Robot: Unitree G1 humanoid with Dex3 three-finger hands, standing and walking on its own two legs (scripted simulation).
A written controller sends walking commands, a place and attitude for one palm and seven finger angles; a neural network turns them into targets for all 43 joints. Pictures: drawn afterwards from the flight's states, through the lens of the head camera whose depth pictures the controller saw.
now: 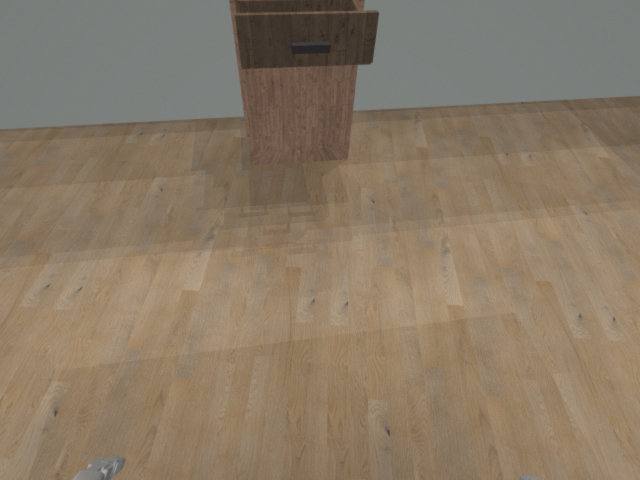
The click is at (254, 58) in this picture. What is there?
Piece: drawer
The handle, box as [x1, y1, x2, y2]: [291, 39, 329, 53]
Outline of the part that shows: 329,43 325,39 323,39 322,42 296,43 293,40 291,40 292,53 329,52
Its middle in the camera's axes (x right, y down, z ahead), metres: -0.04 -0.62 +1.24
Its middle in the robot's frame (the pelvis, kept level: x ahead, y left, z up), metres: +1.35 +0.10 -0.05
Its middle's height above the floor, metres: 0.72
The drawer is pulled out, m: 0.29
